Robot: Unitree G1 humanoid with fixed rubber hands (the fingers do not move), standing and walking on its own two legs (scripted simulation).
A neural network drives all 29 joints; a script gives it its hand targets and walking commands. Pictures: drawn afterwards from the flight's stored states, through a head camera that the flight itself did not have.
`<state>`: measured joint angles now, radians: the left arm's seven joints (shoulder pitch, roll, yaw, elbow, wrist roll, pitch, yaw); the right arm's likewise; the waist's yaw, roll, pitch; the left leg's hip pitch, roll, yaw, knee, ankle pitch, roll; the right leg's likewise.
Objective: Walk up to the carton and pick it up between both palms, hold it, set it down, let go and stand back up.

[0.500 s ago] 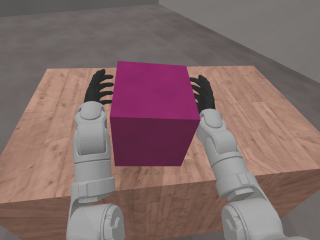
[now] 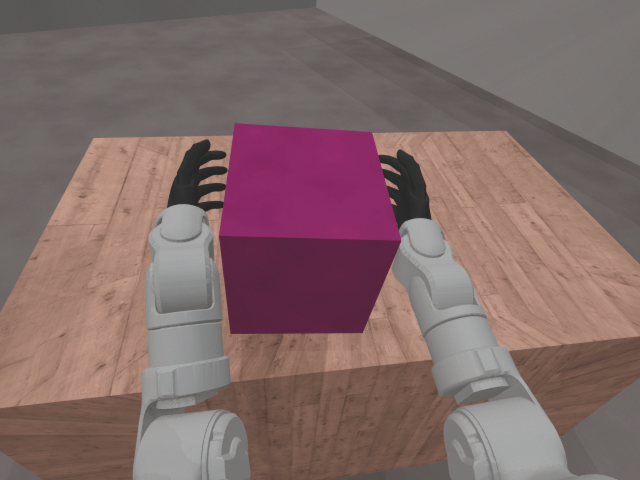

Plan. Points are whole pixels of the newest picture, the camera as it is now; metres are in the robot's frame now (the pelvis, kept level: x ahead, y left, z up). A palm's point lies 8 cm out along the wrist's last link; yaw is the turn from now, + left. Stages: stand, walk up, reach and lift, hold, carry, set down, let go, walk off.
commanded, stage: hold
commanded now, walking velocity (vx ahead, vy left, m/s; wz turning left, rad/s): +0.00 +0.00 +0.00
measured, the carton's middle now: (301, 232) +0.37 +0.01 +0.14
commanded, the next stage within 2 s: none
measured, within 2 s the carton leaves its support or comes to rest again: neither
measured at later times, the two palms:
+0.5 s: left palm (188, 209) +0.36 +0.14 +0.19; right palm (411, 216) +0.35 -0.12 +0.17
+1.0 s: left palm (189, 210) +0.36 +0.14 +0.19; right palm (411, 217) +0.35 -0.12 +0.17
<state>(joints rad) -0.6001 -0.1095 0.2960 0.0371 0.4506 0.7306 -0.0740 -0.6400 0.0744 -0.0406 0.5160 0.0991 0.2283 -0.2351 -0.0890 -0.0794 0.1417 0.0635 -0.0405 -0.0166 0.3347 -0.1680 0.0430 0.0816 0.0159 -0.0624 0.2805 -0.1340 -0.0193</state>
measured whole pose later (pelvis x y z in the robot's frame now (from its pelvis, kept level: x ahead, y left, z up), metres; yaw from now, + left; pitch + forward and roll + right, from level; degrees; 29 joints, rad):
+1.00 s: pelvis +0.00 +0.00 +0.00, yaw +0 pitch -13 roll -1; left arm -0.59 -0.11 0.29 0.03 0.45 0.73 -0.07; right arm -0.63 0.08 -0.04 0.51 0.10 0.22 -0.23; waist -0.09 -0.08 0.15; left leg 0.07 -0.04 -0.02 0.33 -0.17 0.04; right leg 0.08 0.02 -0.06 0.28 -0.13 -0.02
